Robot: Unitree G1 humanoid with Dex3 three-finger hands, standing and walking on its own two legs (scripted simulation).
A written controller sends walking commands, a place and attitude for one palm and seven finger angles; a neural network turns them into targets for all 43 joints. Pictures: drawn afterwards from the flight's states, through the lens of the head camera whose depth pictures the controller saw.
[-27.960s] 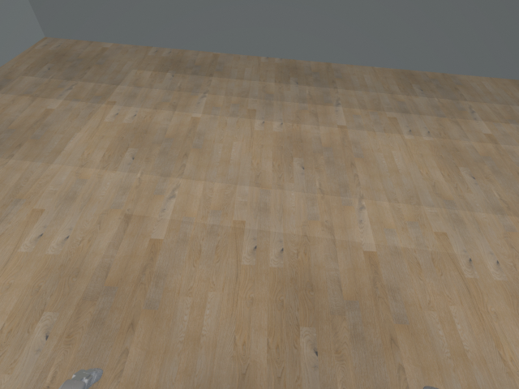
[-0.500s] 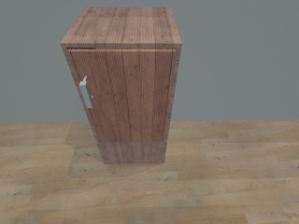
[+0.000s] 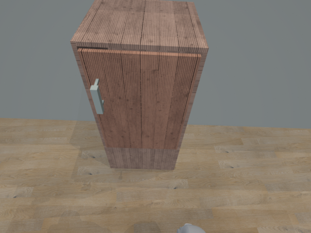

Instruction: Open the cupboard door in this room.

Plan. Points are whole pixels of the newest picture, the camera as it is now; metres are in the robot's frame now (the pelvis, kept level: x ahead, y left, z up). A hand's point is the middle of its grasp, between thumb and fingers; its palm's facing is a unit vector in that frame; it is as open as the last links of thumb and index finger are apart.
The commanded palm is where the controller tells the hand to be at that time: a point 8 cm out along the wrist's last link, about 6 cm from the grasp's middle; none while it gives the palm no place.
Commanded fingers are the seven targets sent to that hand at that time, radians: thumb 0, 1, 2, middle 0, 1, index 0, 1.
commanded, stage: shuffle to correct the standing spot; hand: left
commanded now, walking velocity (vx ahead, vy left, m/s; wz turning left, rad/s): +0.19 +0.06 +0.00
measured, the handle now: (98, 96) +0.57 +0.24 -0.03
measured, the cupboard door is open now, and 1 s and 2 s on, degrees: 0 0 0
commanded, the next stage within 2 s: come to a stop and stand still in 0.06 s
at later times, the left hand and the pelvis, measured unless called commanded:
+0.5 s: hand out of the picture +0.14 +0.20 -0.19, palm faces +0.09 -0.97 -0.21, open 7.2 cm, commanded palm none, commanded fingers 0.00 0.90 0.90 -0.20 -0.30 -0.20 -0.30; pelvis +0.08 +0.01 -0.02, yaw +1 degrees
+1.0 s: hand out of the picture +0.10 +0.21 -0.19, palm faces +0.07 -0.98 -0.19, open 7.4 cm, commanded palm none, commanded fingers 0.00 0.90 0.90 -0.20 -0.30 -0.20 -0.30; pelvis +0.06 +0.03 -0.02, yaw +1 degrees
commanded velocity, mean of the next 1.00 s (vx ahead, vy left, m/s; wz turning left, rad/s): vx -0.05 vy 0.00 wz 0.00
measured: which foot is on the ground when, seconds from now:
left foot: down 0.00-0.18, up 0.20-0.40, down 0.42-1.00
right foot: up 0.00-0.16, down 0.18-1.00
